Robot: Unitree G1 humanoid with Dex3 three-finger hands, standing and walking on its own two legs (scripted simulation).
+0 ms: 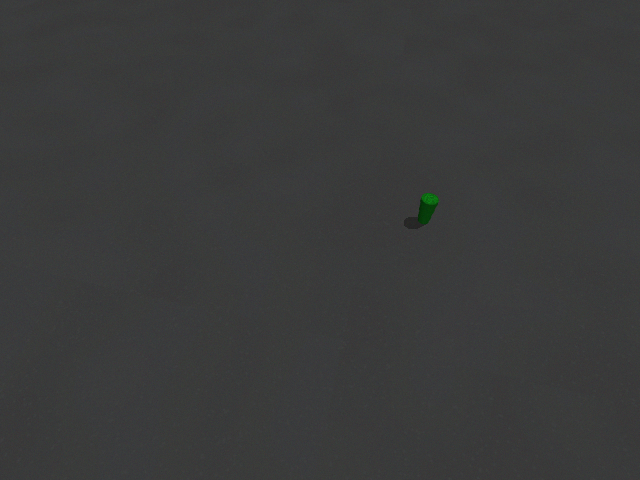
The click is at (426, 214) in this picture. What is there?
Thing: tapered cup
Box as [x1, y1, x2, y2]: [418, 193, 438, 223]
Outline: 434,194 425,193 421,197 418,214 418,221 421,223 426,223 428,221 437,204 438,198
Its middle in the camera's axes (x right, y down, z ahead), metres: +0.47 -0.12 +1.69
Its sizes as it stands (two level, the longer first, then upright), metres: 0.074 0.074 0.133
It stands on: the floor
